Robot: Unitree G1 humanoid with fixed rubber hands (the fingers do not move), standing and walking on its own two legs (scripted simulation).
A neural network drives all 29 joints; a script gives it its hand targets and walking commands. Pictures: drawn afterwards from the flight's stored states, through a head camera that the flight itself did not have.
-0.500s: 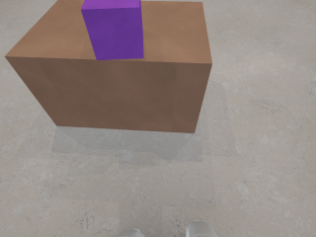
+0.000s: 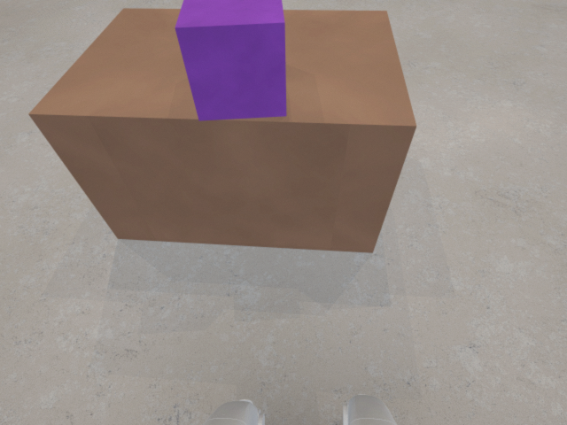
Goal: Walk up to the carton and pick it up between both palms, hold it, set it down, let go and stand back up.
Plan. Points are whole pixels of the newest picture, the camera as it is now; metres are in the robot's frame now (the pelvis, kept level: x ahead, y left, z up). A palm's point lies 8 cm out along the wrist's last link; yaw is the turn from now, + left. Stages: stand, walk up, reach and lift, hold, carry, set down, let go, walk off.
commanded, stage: walk up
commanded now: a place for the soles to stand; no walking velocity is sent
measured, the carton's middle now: (238, 48) +1.00 +0.16 +0.02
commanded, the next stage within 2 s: none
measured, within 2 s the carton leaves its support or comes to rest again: neither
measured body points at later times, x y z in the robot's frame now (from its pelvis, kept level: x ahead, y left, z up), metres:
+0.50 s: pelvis +0.05 +0.07 +0.00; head +0.08 +0.04 +0.44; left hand +0.09 +0.40 -0.09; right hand +0.14 -0.25 -0.13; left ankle +0.09 +0.19 -0.70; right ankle +0.09 -0.13 -0.69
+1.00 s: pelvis +0.07 +0.10 +0.00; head +0.11 +0.08 +0.45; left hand +0.15 +0.42 -0.10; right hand +0.15 -0.22 -0.12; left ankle +0.10 +0.22 -0.69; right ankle +0.13 -0.05 -0.69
